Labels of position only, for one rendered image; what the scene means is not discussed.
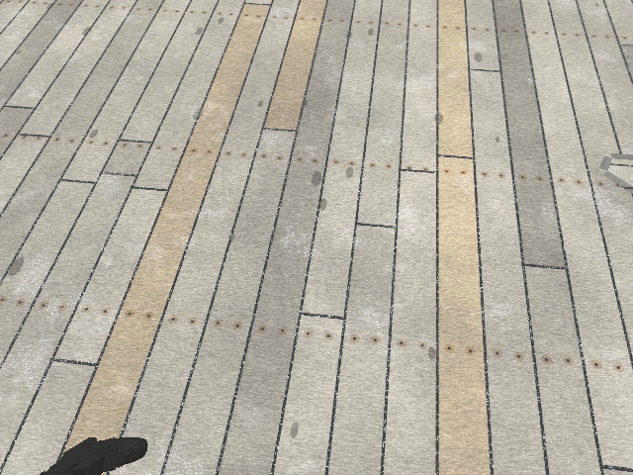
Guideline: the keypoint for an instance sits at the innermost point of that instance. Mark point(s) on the left robot hand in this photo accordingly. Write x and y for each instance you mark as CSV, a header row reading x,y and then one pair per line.
x,y
92,457

